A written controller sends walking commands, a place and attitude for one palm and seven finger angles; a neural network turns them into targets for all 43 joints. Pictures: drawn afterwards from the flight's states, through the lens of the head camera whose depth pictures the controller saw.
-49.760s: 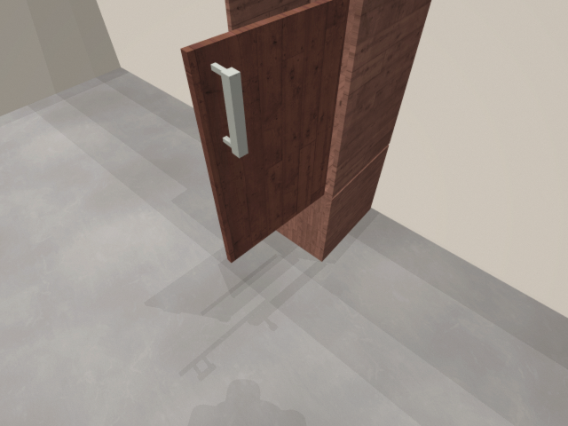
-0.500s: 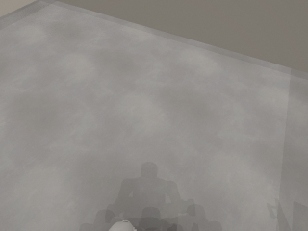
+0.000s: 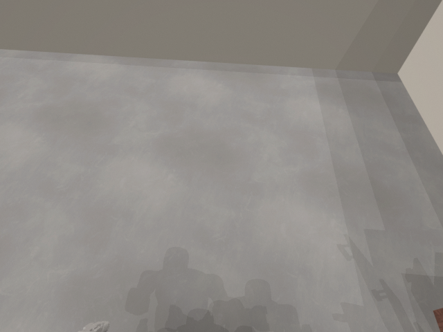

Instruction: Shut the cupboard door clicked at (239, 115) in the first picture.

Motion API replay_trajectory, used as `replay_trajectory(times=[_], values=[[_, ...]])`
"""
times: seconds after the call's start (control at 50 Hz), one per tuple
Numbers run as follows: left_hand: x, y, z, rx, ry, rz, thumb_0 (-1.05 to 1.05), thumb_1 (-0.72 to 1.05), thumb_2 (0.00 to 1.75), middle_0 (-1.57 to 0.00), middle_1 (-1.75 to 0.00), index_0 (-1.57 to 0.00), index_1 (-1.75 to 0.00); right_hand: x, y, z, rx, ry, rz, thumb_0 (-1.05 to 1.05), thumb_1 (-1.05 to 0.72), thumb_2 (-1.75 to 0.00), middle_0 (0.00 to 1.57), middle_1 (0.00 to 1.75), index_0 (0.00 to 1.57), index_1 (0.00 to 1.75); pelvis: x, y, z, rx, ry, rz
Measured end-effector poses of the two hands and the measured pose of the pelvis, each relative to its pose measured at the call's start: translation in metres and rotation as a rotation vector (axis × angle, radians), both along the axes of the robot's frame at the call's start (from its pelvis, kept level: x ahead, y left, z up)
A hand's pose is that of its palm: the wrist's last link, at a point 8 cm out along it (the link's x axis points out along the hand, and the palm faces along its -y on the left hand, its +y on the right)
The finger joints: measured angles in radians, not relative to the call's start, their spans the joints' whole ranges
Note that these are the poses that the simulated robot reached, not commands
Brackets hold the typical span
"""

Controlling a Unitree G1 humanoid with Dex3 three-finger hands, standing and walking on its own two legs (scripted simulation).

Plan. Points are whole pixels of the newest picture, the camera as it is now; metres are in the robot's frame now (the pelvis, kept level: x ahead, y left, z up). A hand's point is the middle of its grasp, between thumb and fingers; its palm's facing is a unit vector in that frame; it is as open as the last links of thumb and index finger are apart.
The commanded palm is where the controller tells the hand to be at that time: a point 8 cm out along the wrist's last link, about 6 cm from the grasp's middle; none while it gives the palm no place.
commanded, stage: turn to face it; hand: left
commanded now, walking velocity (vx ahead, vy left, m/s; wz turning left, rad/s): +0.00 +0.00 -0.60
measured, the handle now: out of the picture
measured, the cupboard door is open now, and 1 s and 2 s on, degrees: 13 13 13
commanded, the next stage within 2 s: none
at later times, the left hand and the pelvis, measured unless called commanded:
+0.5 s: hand (136, 331) +0.14 +0.19 -0.18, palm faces -0.23 -0.95 -0.20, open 7.4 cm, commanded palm none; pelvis +0.03 +0.01 -0.01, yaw -16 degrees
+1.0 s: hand (179, 290) +0.22 +0.10 -0.15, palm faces -0.53 -0.80 -0.29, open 7.4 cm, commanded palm none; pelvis +0.02 -0.02 +0.00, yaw -35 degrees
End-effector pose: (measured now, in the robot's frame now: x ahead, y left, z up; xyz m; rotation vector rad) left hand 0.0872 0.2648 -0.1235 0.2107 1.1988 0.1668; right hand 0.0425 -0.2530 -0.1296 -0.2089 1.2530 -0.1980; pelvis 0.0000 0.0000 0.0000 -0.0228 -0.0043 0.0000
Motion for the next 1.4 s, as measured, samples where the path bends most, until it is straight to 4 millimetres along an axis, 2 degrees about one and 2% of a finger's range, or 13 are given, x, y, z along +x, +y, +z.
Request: replay_trajectory(times=[0.06, 0.1, 0.28, 0.38, 0.52, 0.62, 0.7, 0.8, 0.88, 0.96, 1.18, 1.3, 1.4], values=[[0.027, -0.018, 0.0, 0.03, -0.059, -0.067, 0.01, 0.91, 0.9, -0.19, -0.3, -0.2, -0.29, -0.021, -0.02, -0.02, 0.017, 0.043, -0.064, 0.0, -0.91, -0.9, 0.2, 0.29, 0.21, 0.3, 0.004, -0.013, -0.013, 0.018, 0.002, -0.038], [0.035, -0.029, 0.004, 0.038, -0.073, -0.093, 0.01, 0.91, 0.9, -0.2, -0.3, -0.2, -0.29, -0.029, -0.029, -0.024, 0.018, 0.074, -0.095, 0.0, -0.91, -0.9, 0.2, 0.29, 0.21, 0.3, 0.003, -0.016, -0.011, 0.013, -0.003, -0.055], [0.041, -0.055, 0.008, 0.007, -0.005, -0.174, 0.0, 0.9, 0.9, -0.2, -0.3, -0.21, -0.29, -0.018, -0.033, -0.001, 0.027, 0.005, -0.166, 0.0, -0.91, -0.9, 0.19, 0.29, 0.2, 0.3, 0.008, -0.022, 0.006, 0.039, 0.013, -0.154], [0.046, -0.052, -0.001, -0.023, 0.024, -0.207, 0.01, 0.9, 0.9, -0.2, -0.3, -0.21, -0.29, -0.004, -0.025, 0.006, 0.008, -0.04, -0.194, 0.0, -0.91, -0.9, 0.19, 0.29, 0.2, 0.3, 0.015, -0.011, 0.005, 0.033, 0.02, -0.21], [0.067, -0.026, -0.025, -0.043, 0.069, -0.247, 0.01, 0.9, 0.9, -0.2, -0.3, -0.21, -0.29, 0.005, 0.0, 0.014, -0.05, -0.11, -0.231, 0.0, -0.91, -0.9, 0.2, 0.29, 0.2, 0.3, 0.027, 0.015, -0.005, 0.013, 0.024, -0.298], [0.092, -0.02, -0.016, -0.036, 0.069, -0.311, 0.01, 0.91, 0.9, -0.2, -0.3, -0.2, -0.29, -0.014, 0.015, 0.024, -0.053, -0.087, -0.275, 0.0, -0.91, -0.9, 0.2, 0.29, 0.21, 0.3, 0.031, 0.019, 0.005, -0.007, 0.013, -0.368], [0.112, -0.028, -0.007, -0.026, 0.056, -0.368, 0.01, 0.91, 0.9, -0.2, -0.3, -0.2, -0.29, -0.036, 0.018, 0.023, -0.041, -0.065, -0.343, 0.0, -0.91, -0.9, 0.2, 0.29, 0.21, 0.3, 0.032, 0.018, 0.008, -0.018, 0.012, -0.422], [0.137, -0.057, 0.0, -0.004, 0.026, -0.471, 0.01, 0.91, 0.9, -0.19, -0.3, -0.2, -0.29, -0.072, 0.013, 0.008, -0.009, -0.04, -0.451, 0.0, -0.91, -0.9, 0.2, 0.3, 0.21, 0.3, 0.03, 0.008, 0.004, -0.009, 0.006, -0.495], [0.154, -0.091, 0.0, 0.021, -0.037, -0.559, 0.01, 0.91, 0.9, -0.2, -0.3, -0.2, -0.29, -0.107, 0.0, -0.016, 0.021, -0.018, -0.54, 0.0, -0.91, -0.9, 0.2, 0.3, 0.21, 0.3, 0.026, -0.009, -0.011, 0.014, -0.001, -0.548], [0.153, -0.113, 0.008, 0.029, -0.053, -0.6, 0.01, 0.91, 0.9, -0.2, -0.3, -0.2, -0.29, -0.126, -0.009, -0.019, 0.026, 0.029, -0.597, 0.0, -0.91, -0.9, 0.2, 0.29, 0.21, 0.3, 0.022, -0.014, -0.007, 0.018, -0.002, -0.583], [0.156, -0.133, -0.002, -0.003, 0.044, -0.704, 0.01, 0.9, 0.9, -0.2, -0.3, -0.21, -0.29, -0.117, -0.014, 0.009, -0.022, -0.042, -0.682, 0.0, -0.91, -0.9, 0.19, 0.29, 0.2, 0.3, 0.032, -0.014, 0.005, 0.04, 0.02, -0.71], [0.183, -0.129, -0.025, -0.027, 0.077, -0.743, 0.01, 0.9, 0.9, -0.2, -0.3, -0.21, -0.3, -0.104, 0.002, 0.014, -0.085, -0.083, -0.725, 0.0, -0.91, -0.9, 0.2, 0.29, 0.2, 0.3, 0.052, 0.0, -0.005, 0.021, 0.032, -0.783], [0.209, -0.138, -0.018, -0.026, 0.075, -0.808, 0.01, 0.9, 0.9, -0.2, -0.3, -0.2, -0.29, -0.111, 0.028, 0.024, -0.079, -0.06, -0.764, 0.0, -0.91, -0.9, 0.2, 0.29, 0.21, 0.3, 0.059, 0.002, 0.003, 0.001, 0.019, -0.853]])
